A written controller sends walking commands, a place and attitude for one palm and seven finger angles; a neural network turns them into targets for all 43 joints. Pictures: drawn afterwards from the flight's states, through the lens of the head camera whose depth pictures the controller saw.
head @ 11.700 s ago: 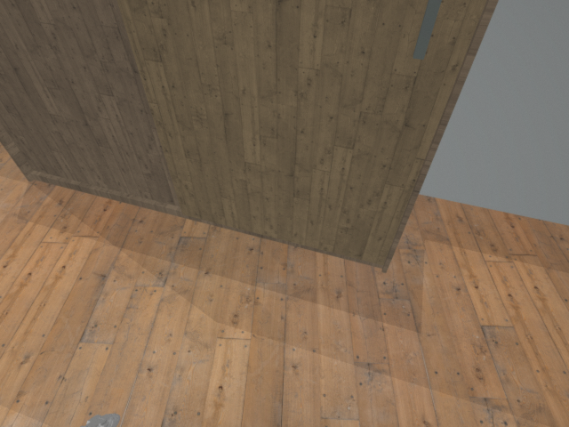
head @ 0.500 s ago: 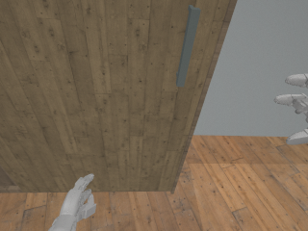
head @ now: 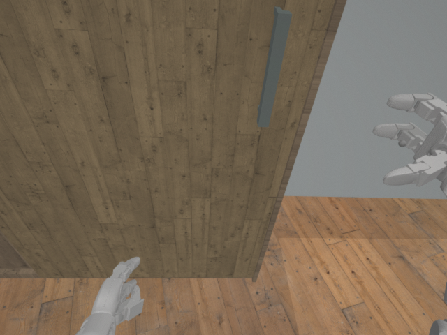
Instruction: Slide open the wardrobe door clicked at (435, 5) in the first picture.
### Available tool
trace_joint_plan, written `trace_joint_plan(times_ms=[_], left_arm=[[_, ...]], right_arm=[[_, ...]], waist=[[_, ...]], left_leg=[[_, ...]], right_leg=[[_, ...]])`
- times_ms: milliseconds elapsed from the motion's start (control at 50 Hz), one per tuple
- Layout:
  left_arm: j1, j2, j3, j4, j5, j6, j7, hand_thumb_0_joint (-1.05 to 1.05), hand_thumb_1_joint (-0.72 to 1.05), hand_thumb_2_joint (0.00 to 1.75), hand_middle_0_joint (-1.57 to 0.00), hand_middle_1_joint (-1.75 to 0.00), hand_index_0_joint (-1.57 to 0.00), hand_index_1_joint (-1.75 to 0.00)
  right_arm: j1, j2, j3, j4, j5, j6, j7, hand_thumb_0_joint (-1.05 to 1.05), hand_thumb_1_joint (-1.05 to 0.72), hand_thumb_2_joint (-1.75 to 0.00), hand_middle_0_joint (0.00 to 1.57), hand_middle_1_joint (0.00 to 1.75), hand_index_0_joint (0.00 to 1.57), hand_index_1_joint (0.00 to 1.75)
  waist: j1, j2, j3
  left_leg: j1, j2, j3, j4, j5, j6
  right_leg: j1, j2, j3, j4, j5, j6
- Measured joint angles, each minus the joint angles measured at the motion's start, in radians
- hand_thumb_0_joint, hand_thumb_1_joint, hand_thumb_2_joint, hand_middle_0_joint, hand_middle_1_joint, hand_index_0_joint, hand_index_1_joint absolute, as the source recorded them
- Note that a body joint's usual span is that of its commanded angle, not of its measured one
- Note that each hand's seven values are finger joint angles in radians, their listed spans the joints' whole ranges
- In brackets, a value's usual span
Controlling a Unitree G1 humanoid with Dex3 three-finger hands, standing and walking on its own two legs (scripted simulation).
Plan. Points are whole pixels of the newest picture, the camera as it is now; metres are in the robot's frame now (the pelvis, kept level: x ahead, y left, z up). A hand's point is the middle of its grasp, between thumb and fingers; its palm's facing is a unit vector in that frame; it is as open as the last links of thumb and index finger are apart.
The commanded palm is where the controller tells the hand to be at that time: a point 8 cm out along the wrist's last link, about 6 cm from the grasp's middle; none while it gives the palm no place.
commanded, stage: move the hooked fingers beside the handle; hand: right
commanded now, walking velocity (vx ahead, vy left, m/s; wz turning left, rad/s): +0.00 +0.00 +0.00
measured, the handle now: (269, 71) +0.55 -0.08 +0.26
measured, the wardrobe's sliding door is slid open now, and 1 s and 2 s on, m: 0.00 0.00 0.00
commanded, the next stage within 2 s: none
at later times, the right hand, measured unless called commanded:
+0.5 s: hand (350, 116) +0.39 -0.20 +0.25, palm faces +0.01 +1.00 -0.02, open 14.0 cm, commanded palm +0.37 -0.25 +0.26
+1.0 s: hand (319, 98) +0.45 -0.16 +0.25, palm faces +0.00 +1.00 -0.01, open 14.0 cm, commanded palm +0.44 -0.21 +0.25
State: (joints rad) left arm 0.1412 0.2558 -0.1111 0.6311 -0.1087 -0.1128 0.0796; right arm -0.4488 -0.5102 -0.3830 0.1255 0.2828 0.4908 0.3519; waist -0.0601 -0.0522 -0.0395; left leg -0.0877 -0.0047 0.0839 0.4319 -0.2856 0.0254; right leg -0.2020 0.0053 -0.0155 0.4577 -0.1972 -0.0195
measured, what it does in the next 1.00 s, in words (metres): stands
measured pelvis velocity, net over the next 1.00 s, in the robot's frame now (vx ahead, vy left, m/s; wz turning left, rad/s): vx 0.01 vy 0.00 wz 0.03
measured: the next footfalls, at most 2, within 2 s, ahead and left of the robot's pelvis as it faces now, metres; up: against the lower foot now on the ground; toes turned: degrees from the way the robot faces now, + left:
none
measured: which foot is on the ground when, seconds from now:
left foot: down 0.00-1.00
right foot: down 0.00-1.00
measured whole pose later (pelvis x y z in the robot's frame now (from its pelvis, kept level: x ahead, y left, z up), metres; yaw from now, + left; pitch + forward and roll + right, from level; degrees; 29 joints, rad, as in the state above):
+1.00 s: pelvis +0.01 +0.00 +0.00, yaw +2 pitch +0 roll +0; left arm 0.25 0.26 -0.05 0.68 -0.09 -0.06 0.08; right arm -0.88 -0.41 -0.25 0.68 0.17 0.32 0.15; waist 0.02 -0.03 -0.05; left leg -0.14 -0.02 0.05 0.41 -0.27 0.03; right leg -0.24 -0.01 -0.04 0.43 -0.19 -0.02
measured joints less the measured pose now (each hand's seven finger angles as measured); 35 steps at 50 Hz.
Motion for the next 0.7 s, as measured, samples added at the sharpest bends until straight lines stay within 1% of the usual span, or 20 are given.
trace_joint_plan(times_ms=[100, 220, 340, 440, 560, 700], left_arm=[[0.01, 0.005, 0.005, 0.009, 0.0, 0.004, 0.008, 0.01, 0.9, 0.9, -0.2, -0.3, -0.2, -0.3], [0.02, 0.004, 0.011, 0.017, 0.005, 0.012, 0.008, 0.01, 0.9, 0.9, -0.2, -0.3, -0.2, -0.3], [0.037, 0.0, 0.018, 0.017, 0.009, 0.025, 0.003, 0.01, 0.9, 0.9, -0.2, -0.3, -0.2, -0.3], [0.054, 0.003, 0.025, 0.02, 0.01, 0.04, -0.001, 0.01, 0.9, 0.9, -0.2, -0.3, -0.2, -0.3], [0.059, 0.004, 0.031, 0.029, 0.01, 0.051, 0.003, 0.01, 0.9, 0.9, -0.2, -0.3, -0.2, -0.3], [0.067, 0.009, 0.042, 0.034, 0.012, 0.05, 0.009, 0.01, 0.9, 0.9, -0.2, -0.3, -0.2, -0.3]], right_arm=[[-0.062, 0.019, 0.041, 0.057, -0.017, -0.017, -0.022, -0.01, 0.5, -0.3, 0.3, 1.2, 0.3, 1.2], [-0.125, 0.045, 0.074, 0.12, -0.028, -0.028, -0.06, -0.01, 0.5, -0.3, 0.3, 1.2, 0.3, 1.2], [-0.16, 0.059, 0.078, 0.166, -0.048, -0.039, -0.101, -0.01, 0.5, -0.3, 0.3, 1.2, 0.3, 1.2], [-0.171, 0.077, 0.081, 0.177, -0.05, -0.05, -0.117, -0.01, 0.5, -0.3, 0.3, 1.2, 0.3, 1.2], [-0.21, 0.075, 0.088, 0.249, -0.063, -0.051, -0.14, -0.01, 0.5, -0.3, 0.3, 1.2, 0.3, 1.2], [-0.272, 0.075, 0.101, 0.33, -0.076, -0.092, -0.15, -0.01, 0.5, -0.3, 0.3, 1.2, 0.3, 1.2]], waist=[[0.007, 0.004, 0.005], [0.024, 0.006, 0.006], [0.04, 0.008, 0.002], [0.043, 0.008, -0.003], [0.049, 0.014, -0.005], [0.055, 0.019, 0.0]], left_leg=[[-0.003, 0.002, 0.002, -0.005, 0.004, -0.001], [-0.01, 0.002, -0.005, -0.011, 0.009, -0.002], [-0.012, -0.001, -0.02, -0.021, 0.014, -0.002], [-0.009, -0.002, -0.028, -0.026, 0.013, -0.002], [-0.012, -0.006, -0.027, -0.028, 0.012, 0.001], [-0.017, -0.01, -0.023, -0.033, 0.015, 0.005]], right_leg=[[-0.004, 0.002, 0.002, -0.005, 0.005, -0.002], [-0.006, 0.002, -0.005, -0.017, 0.011, -0.003], [0.0, -0.002, -0.019, -0.03, 0.011, -0.002], [0.006, -0.004, -0.026, -0.038, 0.009, -0.002], [0.002, -0.007, -0.024, -0.038, 0.007, 0.001], [-0.006, -0.01, -0.02, -0.037, 0.008, 0.004]])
